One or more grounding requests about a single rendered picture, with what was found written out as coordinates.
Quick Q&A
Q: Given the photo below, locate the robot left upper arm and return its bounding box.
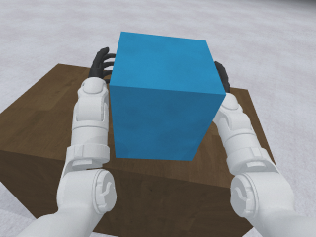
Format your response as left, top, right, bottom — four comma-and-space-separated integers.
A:
16, 169, 117, 237

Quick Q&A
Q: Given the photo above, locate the left robot forearm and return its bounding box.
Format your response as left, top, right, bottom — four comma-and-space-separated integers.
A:
56, 77, 110, 206

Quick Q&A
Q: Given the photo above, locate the pedestal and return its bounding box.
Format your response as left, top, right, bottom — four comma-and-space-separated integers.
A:
0, 63, 276, 237

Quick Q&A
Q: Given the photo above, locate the left robot hand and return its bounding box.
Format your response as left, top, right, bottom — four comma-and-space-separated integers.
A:
88, 47, 116, 84

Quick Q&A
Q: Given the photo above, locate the right robot forearm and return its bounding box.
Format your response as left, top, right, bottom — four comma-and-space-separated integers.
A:
213, 92, 295, 205

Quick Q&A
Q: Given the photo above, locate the right robot hand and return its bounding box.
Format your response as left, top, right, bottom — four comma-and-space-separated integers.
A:
214, 61, 230, 93

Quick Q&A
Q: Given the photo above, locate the robot right upper arm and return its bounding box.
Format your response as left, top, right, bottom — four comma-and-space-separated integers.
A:
230, 172, 316, 237

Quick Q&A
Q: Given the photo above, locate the carton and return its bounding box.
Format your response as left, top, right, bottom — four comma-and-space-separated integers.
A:
109, 32, 227, 161

